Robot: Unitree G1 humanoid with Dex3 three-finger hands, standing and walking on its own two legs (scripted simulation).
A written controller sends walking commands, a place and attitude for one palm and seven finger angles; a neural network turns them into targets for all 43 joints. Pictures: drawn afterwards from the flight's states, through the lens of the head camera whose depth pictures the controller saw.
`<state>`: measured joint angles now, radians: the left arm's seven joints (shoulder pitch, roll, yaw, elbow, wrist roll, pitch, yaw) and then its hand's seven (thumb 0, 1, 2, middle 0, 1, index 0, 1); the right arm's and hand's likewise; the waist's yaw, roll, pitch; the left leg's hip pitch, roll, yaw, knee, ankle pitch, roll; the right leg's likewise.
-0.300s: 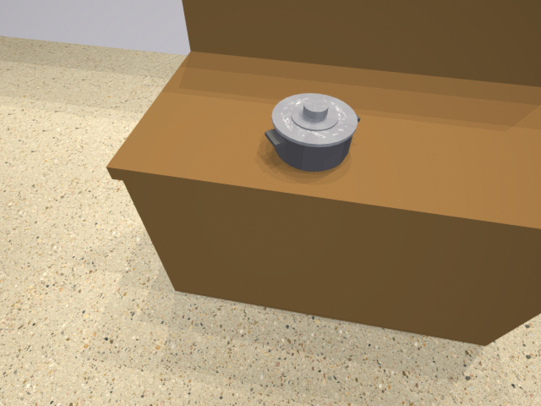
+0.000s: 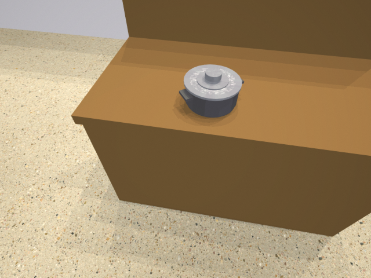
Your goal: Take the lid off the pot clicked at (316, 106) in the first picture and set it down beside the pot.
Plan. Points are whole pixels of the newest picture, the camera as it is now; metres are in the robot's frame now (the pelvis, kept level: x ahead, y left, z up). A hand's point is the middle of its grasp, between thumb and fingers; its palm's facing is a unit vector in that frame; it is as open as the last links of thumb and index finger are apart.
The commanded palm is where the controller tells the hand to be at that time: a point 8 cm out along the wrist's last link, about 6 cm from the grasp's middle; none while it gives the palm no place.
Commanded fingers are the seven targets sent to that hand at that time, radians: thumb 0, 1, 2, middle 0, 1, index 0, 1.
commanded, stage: look at it before walking up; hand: left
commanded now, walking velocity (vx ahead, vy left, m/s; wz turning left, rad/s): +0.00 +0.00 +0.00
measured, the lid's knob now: (213, 74) +0.70 -0.05 +0.06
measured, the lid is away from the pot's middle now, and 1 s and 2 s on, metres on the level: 0.00 0.00 0.00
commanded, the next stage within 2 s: turn to face it in 0.34 s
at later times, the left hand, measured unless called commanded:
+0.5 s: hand out of the picture +0.01 +0.17 -0.17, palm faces +0.03 -0.98 -0.20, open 7.3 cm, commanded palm none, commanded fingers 0.00 0.90 0.90 -0.20 -0.30 -0.20 -0.30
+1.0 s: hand out of the picture +0.09 +0.15 -0.17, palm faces -0.07 -0.97 -0.25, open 7.3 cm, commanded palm none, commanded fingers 0.00 0.90 0.90 -0.20 -0.30 -0.20 -0.30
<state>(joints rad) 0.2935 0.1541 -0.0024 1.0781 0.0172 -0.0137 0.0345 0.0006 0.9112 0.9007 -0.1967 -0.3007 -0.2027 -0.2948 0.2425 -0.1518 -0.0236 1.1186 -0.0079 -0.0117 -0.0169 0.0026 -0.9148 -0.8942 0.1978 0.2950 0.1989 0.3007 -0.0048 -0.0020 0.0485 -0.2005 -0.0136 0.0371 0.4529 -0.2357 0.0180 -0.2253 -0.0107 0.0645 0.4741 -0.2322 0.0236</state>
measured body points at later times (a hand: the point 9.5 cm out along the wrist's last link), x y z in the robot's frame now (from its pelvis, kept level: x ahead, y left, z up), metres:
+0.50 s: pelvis +0.00 -0.01 +0.00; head +0.02 -0.01 +0.45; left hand +0.00 +0.22 -0.16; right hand +0.01 -0.23 -0.16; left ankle +0.01 +0.11 -0.74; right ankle +0.02 -0.14 -0.74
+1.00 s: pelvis +0.04 -0.05 -0.01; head +0.06 -0.07 +0.43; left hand +0.09 +0.20 -0.15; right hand +0.02 -0.29 -0.18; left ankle +0.01 +0.10 -0.74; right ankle +0.04 -0.14 -0.74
